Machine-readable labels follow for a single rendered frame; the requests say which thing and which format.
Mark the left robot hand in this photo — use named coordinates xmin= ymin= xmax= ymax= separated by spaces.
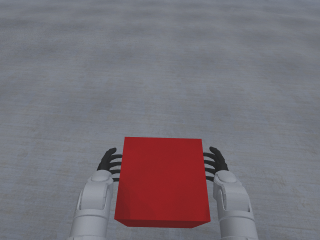
xmin=97 ymin=147 xmax=123 ymax=182

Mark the left robot forearm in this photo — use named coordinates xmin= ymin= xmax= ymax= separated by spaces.
xmin=65 ymin=170 xmax=114 ymax=240

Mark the carton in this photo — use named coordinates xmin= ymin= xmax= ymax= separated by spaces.
xmin=114 ymin=137 xmax=211 ymax=228

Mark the right robot forearm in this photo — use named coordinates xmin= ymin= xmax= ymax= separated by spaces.
xmin=213 ymin=170 xmax=259 ymax=240

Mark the right robot hand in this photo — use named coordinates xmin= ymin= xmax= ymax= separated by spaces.
xmin=203 ymin=146 xmax=229 ymax=182

